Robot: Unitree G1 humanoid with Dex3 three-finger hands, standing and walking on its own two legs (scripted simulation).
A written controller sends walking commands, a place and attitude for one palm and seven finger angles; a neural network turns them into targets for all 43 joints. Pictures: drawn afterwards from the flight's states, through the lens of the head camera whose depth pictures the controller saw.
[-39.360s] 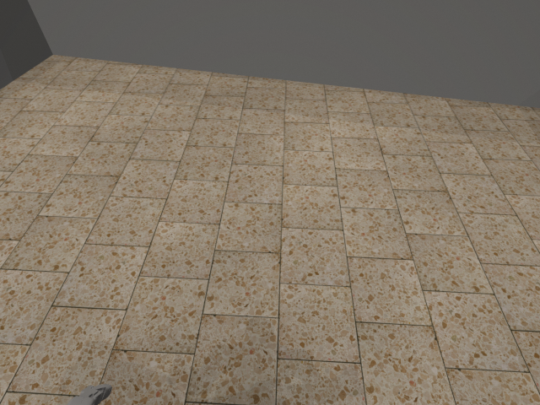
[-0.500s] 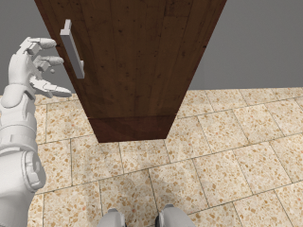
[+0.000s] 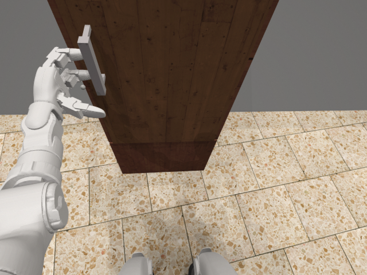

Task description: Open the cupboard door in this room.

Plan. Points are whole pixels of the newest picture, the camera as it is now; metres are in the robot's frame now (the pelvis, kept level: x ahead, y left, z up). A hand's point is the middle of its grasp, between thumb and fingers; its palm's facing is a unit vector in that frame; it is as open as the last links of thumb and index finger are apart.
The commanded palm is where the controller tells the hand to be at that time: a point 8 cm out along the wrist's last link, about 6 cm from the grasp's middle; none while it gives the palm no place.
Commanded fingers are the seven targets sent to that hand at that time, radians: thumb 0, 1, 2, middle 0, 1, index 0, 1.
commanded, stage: slide the fingers in behind the handle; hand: left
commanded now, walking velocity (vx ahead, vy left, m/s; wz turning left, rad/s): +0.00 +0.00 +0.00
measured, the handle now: (94, 63) +0.56 +0.17 +0.10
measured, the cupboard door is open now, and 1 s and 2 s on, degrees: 0 0 1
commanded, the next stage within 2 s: close the thumb around the handle in 1.00 s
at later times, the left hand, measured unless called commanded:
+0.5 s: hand (98, 87) +0.50 +0.16 +0.09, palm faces +0.00 -1.00 +0.00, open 14.0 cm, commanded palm +0.47 +0.20 +0.09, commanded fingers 0.00 -0.50 0.30 -0.30 -1.20 -0.30 -1.20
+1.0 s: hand (104, 86) +0.49 +0.14 +0.09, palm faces +0.00 -1.00 +0.00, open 14.0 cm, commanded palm +0.47 +0.19 +0.09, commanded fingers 0.00 -0.50 0.30 -0.30 -1.20 -0.30 -1.20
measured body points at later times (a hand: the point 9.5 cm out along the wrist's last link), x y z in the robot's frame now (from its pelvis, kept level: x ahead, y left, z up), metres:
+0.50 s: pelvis +0.00 -0.01 +0.00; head +0.11 +0.01 +0.44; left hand +0.49 +0.21 +0.09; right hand +0.02 -0.27 -0.11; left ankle +0.01 +0.10 -0.68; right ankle +0.01 -0.12 -0.68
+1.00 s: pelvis +0.00 -0.01 +0.00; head +0.10 +0.00 +0.44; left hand +0.49 +0.20 +0.09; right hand +0.02 -0.27 -0.11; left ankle +0.01 +0.10 -0.68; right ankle +0.01 -0.12 -0.68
